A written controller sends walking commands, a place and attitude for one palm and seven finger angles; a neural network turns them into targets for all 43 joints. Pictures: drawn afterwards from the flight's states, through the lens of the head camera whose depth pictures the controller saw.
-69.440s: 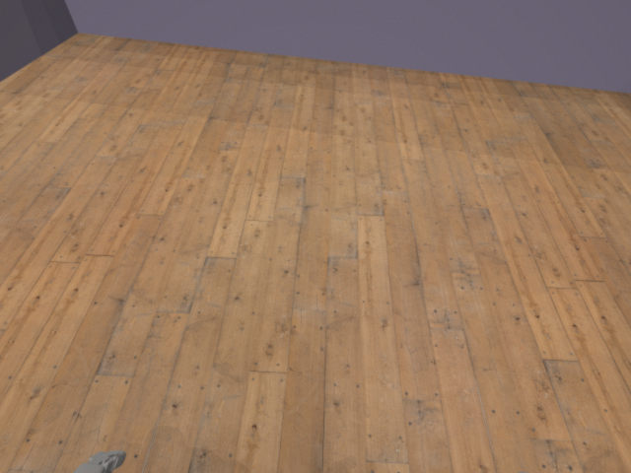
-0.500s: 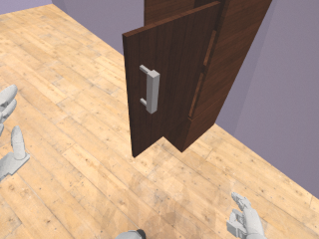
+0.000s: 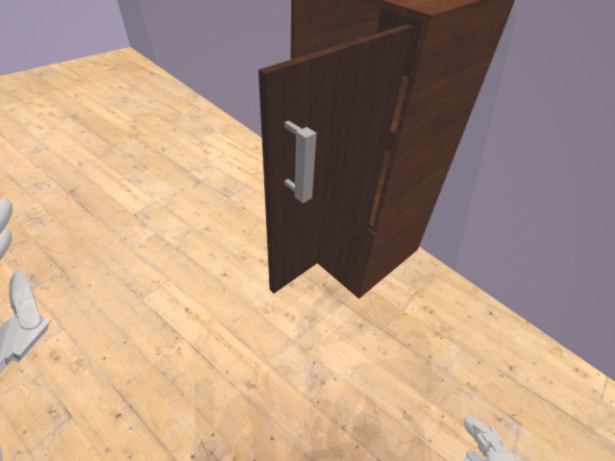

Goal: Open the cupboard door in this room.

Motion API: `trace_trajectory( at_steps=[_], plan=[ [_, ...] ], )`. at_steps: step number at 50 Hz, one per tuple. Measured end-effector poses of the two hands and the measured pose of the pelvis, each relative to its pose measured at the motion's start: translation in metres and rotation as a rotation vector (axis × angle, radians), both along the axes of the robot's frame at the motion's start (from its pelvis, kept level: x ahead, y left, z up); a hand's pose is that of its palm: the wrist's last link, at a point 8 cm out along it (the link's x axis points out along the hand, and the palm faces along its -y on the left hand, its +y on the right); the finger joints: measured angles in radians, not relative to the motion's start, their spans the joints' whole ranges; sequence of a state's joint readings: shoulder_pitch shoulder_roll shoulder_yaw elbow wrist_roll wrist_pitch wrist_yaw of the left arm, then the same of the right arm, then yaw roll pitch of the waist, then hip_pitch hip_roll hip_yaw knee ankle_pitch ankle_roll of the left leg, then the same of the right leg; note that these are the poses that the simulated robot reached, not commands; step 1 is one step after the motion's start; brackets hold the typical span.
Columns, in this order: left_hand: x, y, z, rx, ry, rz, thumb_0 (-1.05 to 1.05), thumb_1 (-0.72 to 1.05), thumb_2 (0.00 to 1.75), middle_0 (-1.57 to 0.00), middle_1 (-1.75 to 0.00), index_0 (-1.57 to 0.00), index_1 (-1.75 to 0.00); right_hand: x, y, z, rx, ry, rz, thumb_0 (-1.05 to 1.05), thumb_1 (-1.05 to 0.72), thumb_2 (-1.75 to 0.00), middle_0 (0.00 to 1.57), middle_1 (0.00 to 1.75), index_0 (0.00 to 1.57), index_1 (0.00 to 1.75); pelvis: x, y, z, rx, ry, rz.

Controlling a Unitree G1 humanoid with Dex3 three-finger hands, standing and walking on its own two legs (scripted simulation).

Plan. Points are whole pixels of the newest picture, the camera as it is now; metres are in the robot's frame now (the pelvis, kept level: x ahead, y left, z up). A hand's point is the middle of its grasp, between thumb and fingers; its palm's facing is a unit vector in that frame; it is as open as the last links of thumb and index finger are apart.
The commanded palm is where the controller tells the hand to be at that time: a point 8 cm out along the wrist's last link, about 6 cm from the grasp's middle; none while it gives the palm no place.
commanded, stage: stop stepping back and stand still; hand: left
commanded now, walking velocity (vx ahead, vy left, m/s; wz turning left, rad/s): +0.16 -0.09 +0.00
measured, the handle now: (297, 162) +0.61 +0.05 +0.06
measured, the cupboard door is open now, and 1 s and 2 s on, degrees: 90 90 90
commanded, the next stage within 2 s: let the arm hang, fingers relaxed in 0.18 s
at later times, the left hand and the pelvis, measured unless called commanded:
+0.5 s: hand out of the picture +0.13 +0.18 -0.13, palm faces +0.08 -0.96 -0.28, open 7.4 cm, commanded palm none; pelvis +0.00 -0.02 -0.02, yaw +5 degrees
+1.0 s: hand out of the picture -0.03 +0.17 -0.16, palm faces +0.13 -0.97 -0.23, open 7.3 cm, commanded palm none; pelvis +0.00 -0.01 +0.01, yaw +6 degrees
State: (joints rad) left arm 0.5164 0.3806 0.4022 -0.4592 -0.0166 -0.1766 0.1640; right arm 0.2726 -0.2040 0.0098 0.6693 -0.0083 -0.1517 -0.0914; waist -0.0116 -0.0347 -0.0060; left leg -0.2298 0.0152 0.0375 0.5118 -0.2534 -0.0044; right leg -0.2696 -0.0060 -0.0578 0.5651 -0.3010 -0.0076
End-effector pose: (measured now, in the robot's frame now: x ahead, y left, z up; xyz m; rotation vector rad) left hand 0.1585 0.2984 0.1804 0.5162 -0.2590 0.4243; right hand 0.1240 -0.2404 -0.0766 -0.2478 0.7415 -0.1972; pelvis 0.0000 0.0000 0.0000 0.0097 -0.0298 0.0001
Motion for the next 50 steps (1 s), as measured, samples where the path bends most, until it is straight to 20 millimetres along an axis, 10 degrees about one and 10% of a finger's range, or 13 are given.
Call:
trace_trajectory(
  at_steps=[15,21,27,39,50],
  plan=[
    [-0.011,-0.005,-0.010,0.021,0.047,0.028,0.01,0.89,0.89,-0.21,-0.31,-0.21,-0.31,0.017,0.003,-0.019,0.048,0.031,0.085,0.01,-0.91,-0.90,0.21,0.30,0.20,0.30,0.001,-0.005,-0.007,-0.022,0.011,0.037],
    [0.003,-0.011,-0.184,-0.306,0.715,0.104,0.00,0.90,0.90,-0.20,-0.30,-0.20,-0.30,0.012,-0.009,-0.054,0.058,0.188,0.119,0.01,-0.91,-0.90,0.21,0.30,0.20,0.30,-0.002,-0.006,-0.016,0.024,0.045,0.090],
    [-0.087,-0.100,-0.307,-0.574,1.299,0.069,0.01,0.91,0.89,-0.20,-0.30,-0.20,-0.30,-0.019,-0.017,-0.065,0.087,0.357,0.062,0.01,-0.91,-0.90,0.20,0.30,0.20,0.30,0.000,-0.021,-0.012,0.017,0.019,0.096],
    [-0.177,-0.084,-0.313,-0.675,1.516,0.288,-0.02,0.96,0.89,-0.20,-0.30,-0.21,-0.30,-0.105,-0.003,-0.065,0.102,0.673,0.013,0.00,-0.91,-0.90,0.20,0.29,0.20,0.30,-0.001,-0.022,0.006,-0.017,0.004,0.109],
    [-0.195,-0.081,-0.310,-0.684,1.563,0.307,0.00,0.92,0.89,-0.20,-0.30,-0.20,-0.30,-0.135,0.021,-0.070,0.149,0.728,-0.004,0.00,-0.91,-0.90,0.20,0.30,0.20,0.30,-0.004,-0.010,0.009,-0.012,-0.001,0.099]
  ],
)
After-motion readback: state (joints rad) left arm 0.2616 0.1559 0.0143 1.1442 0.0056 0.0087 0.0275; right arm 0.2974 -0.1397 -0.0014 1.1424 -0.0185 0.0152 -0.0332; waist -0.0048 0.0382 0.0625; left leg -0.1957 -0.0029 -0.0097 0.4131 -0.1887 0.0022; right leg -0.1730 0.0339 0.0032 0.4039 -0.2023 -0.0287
